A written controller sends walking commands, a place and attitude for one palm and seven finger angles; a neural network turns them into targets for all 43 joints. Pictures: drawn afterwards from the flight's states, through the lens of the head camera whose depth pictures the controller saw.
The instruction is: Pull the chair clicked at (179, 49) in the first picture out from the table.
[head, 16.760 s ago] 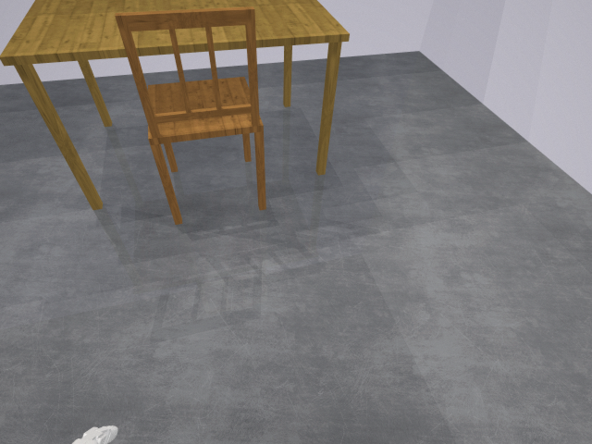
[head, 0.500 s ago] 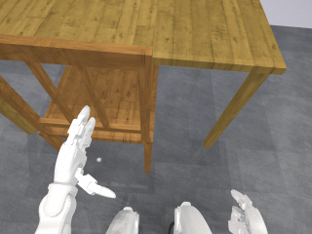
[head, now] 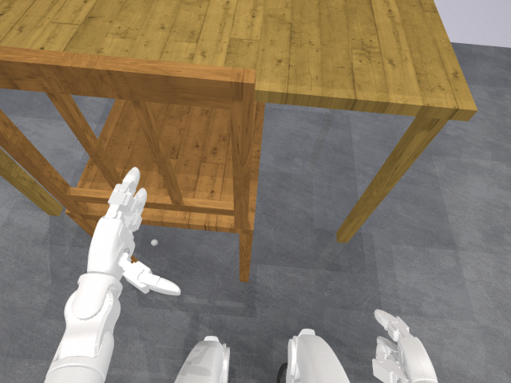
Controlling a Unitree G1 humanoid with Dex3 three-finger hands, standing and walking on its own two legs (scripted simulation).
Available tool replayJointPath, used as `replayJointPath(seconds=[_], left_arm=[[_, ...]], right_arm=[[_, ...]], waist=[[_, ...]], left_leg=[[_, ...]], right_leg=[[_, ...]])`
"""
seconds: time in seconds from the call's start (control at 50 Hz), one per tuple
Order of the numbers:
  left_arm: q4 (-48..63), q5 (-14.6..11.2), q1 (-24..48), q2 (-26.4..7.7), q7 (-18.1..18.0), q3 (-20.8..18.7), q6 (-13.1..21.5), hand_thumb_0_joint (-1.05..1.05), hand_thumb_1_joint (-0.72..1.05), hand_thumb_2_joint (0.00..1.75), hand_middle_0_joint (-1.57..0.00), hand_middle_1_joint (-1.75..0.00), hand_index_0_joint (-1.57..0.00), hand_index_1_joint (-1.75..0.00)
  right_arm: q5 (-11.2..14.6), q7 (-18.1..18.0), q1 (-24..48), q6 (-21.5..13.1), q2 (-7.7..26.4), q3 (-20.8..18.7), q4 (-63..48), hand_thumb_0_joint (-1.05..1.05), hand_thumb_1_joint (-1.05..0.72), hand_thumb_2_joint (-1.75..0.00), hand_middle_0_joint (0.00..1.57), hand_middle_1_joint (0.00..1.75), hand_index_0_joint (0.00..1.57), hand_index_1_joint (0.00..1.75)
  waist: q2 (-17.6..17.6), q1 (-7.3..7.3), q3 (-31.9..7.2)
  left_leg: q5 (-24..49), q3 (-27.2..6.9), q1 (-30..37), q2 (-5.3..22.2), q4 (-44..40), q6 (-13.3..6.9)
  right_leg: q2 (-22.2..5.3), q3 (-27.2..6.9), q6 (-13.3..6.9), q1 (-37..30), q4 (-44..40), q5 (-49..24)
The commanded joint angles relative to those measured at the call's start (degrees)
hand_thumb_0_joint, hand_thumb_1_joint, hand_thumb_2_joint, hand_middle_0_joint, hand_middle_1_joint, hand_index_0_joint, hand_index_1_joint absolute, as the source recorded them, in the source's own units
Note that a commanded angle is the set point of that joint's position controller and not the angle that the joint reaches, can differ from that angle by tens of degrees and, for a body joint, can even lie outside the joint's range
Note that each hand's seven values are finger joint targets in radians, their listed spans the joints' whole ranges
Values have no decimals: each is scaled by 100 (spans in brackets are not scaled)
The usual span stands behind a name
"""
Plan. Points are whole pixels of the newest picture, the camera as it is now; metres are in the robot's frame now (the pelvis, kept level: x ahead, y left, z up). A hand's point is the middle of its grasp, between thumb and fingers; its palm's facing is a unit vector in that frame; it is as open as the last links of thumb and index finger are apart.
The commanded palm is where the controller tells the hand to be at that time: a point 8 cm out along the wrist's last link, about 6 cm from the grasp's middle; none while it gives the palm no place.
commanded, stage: push the fingers through the gap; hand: left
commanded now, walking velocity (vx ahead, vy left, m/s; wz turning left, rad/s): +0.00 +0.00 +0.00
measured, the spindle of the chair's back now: (97, 154) +0.46 +0.28 +0.04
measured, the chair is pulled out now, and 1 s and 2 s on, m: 0.00 0.00 0.00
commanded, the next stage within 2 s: hook a spindle and tug to test in 1.60 s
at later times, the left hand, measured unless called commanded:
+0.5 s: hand (164, 220) +0.35 +0.15 +0.03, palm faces -0.05 -1.00 -0.03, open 17.1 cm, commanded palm +0.34 +0.20 +0.02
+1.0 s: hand (173, 191) +0.41 +0.15 +0.02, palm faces -0.09 -1.00 -0.04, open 17.0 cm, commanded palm +0.39 +0.20 +0.02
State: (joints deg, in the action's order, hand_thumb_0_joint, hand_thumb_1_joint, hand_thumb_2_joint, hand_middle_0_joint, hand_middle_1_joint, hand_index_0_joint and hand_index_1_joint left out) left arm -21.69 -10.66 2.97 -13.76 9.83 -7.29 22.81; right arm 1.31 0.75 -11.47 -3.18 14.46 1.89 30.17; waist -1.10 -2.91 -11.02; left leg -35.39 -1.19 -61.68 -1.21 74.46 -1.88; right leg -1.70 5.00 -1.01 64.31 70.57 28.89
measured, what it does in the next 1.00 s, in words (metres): stands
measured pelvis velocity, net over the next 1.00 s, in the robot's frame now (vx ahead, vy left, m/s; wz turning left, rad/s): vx -0.01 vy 0.00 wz -0.01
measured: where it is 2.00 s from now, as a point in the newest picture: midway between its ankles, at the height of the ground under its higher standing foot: outside the picture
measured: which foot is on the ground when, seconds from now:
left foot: down 0.00-1.00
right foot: down 0.00-1.00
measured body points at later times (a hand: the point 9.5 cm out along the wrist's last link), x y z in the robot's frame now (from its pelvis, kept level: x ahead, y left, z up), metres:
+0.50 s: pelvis +0.00 +0.00 +0.00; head +0.12 +0.01 +0.44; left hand +0.34 +0.20 +0.04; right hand +0.14 -0.25 -0.10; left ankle +0.00 +0.10 -0.62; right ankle +0.04 -0.12 -0.62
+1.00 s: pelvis -0.01 +0.00 +0.00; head +0.12 +0.01 +0.43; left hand +0.40 +0.20 +0.02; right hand +0.10 -0.26 -0.11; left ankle +0.00 +0.10 -0.62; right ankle +0.04 -0.12 -0.62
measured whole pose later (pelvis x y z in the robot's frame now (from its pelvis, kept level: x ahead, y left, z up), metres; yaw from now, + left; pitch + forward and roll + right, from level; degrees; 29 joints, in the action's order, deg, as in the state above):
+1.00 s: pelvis -0.01 +0.00 +0.00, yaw -1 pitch +25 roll -2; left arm -38.9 -8.8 24.1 -16.2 10.0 -10.5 24.4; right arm 0.2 0.3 -13.6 -1.6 14.3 1.5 34.1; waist -1.4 -5.6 -10.3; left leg -34.3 -0.4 -64.4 -0.8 74.2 -2.0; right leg -1.3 4.2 -0.9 67.3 70.2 27.4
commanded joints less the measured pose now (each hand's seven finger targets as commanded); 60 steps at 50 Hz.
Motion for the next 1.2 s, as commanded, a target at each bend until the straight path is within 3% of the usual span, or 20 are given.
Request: replayJointPath(seconds=[0.0,0.04,0.06,0.1,0.12,0.16,0.2,0.26,0.36,0.42,0.44,0.5,0.54,0.62,0.7,0.8,0.9,1.02,1.08,1.18], left_arm=[[2229,-175,1007,-601,421,32,327,0,-50,30,-6,-8,-6,-8],[3214,-238,1209,-1131,129,-480,745,0,-50,30,-6,-8,-6,-8],[3279,-239,1079,-1052,-49,-491,922,0,-50,30,-6,-8,-6,-8],[2912,-156,808,-826,-376,-454,1134,0,-50,30,-6,-8,-6,-8],[2474,-77,831,-1020,-508,-692,1134,0,-50,30,-6,-8,-6,-8],[1245,109,829,-614,-532,-400,948,0,-50,30,-6,-8,-6,-8],[455,241,754,-317,-339,-60,622,0,-50,30,-6,-8,-6,-8],[550,139,910,-167,112,267,140,0,-50,30,-6,-8,-6,-8],[2168,-226,1824,-1002,95,-519,406,0,-50,30,-6,-8,-6,-8],[1997,-123,1830,-1038,-272,-650,797,0,-50,30,-6,-8,-6,-8],[1709,-38,1798,-778,-300,-425,861,0,-50,30,-6,-8,-6,-8],[439,112,1679,-537,-220,-237,745,0,-50,30,-6,-8,-6,-8],[-112,174,1680,-364,-38,-47,519,0,-50,30,-6,-8,-6,-8],[344,16,2259,-723,166,-295,329,0,-50,30,-6,-8,-6,-8],[1181,-53,3130,-1156,-100,-688,734,0,-50,30,-6,-8,-6,-8],[284,155,3310,-978,-333,-566,965,0,-50,30,-6,-8,-6,-8],[-963,190,3142,-612,15,-255,432,0,-50,30,-6,-8,-6,-8],[-267,46,4159,-1485,-60,-1001,689,0,-50,30,-6,-8,-6,-8],[-109,104,4574,-1498,-220,-1000,1039,0,-50,30,-6,-8,-6,-8],[-1498,348,4545,-1285,-136,-782,907,0,-50,30,-6,-8,-6,-8]], right_arm=[[38,-151,-88,-284,875,-501,-966,0,-90,-90,20,30,20,30],[-58,-212,-152,-391,796,-484,-875,0,-90,-90,20,30,20,30],[-96,-221,-193,-439,717,-458,-766,0,-90,-90,20,30,20,30],[-161,-174,-163,-479,630,-428,-590,0,-90,-90,20,30,20,30],[-183,-151,-177,-458,675,-436,-486,0,-90,-90,20,30,20,30],[-181,-62,-105,-368,725,-426,-382,0,-90,-90,20,30,20,30],[-135,-17,-117,-265,818,-436,-446,0,-90,-90,20,30,20,30],[-3,-20,-187,-156,921,-474,-677,0,-90,-90,20,30,20,30],[-18,-196,-245,-217,818,-479,-713,0,-90,-90,20,30,20,30],[-112,-192,-276,-305,737,-433,-492,0,-90,-90,20,30,20,30],[-134,-162,-252,-316,709,-422,-421,0,-90,-90,20,30,20,30],[-127,-89,-285,-266,807,-435,-285,0,-90,-90,20,30,20,30],[-81,-61,-316,-198,871,-445,-335,0,-90,-90,20,30,20,30],[-21,-102,-335,-125,932,-477,-512,0,-90,-90,20,30,20,30],[-83,-171,-370,-166,833,-455,-454,0,-90,-90,20,30,20,30],[-159,-144,-450,-209,835,-432,-163,0,-90,-90,20,30,20,30],[-87,-72,-596,-33,949,-461,-164,0,-90,-90,20,30,20,30],[-108,-141,-637,19,916,-427,-267,0,-90,-90,20,30,20,30],[-164,-148,-682,-22,864,-418,-155,0,-90,-90,20,30,20,30],[-193,-106,-836,44,945,-421,78,0,-90,-90,20,30,20,30]], waist=[[-271,-19,-2519],[-717,140,-3087],[-696,99,-3047],[-664,50,-2586],[-466,1,-2347],[-64,-205,-1564],[66,-229,-1278],[-77,-158,-1780],[-247,-42,-2974],[-272,-66,-2606],[-287,-125,-2354],[-51,-269,-1547],[-6,-283,-1410],[-280,-144,-2112],[-496,-126,-2720],[-299,-306,-2305],[-71,-398,-1896],[-265,-263,-2560],[-428,-341,-2792],[-402,-514,-2148]], left_leg=[[2084,-178,1142,45,-1151,56],[2865,-202,1698,69,-1115,136],[3191,-215,1805,83,-1083,172],[3184,-225,1560,87,-1026,211],[2984,-256,1192,89,-950,192],[2121,-211,494,64,-849,138],[1543,-182,260,35,-948,121],[1711,-134,624,36,-1129,92],[2701,-150,1293,64,-1094,73],[2760,-182,1175,79,-1058,114],[2645,-161,1079,71,-1024,116],[1818,-137,526,52,-1011,109],[1543,-98,404,31,-1067,96],[1947,-123,805,38,-1163,102],[2425,-153,1252,59,-1124,126],[2153,-197,936,69,-1035,133],[1789,-137,640,60,-1153,115],[2153,-123,782,49,-1115,88],[2349,-141,1099,65,-1060,118],[1956,-185,771,79,-1063,135]], right_leg=[[105,-367,-94,-2011,-866,-1465],[126,-379,-118,-2089,-704,-1939],[139,-349,-118,-2013,-637,-2130],[146,-280,-116,-1718,-540,-2021],[155,-268,-111,-1615,-488,-1901],[156,-243,-56,-1283,-533,-1376],[155,-254,-71,-1190,-665,-938],[137,-300,-97,-1572,-832,-1159],[126,-411,-53,-2345,-788,-2147],[156,-354,-66,-2031,-675,-2059],[151,-350,-60,-1866,-669,-1957],[153,-321,-49,-1419,-792,-1251],[142,-331,-67,-1385,-875,-1048],[122,-360,-102,-1714,-847,-1382],[134,-404,-69,-1919,-771,-1719],[156,-362,-52,-1548,-709,-1444],[147,-333,-64,-1471,-907,-1239],[153,-434,-67,-1917,-805,-1642],[168,-440,-44,-1790,-768,-1693],[176,-353,-61,-1300,-786,-1262]])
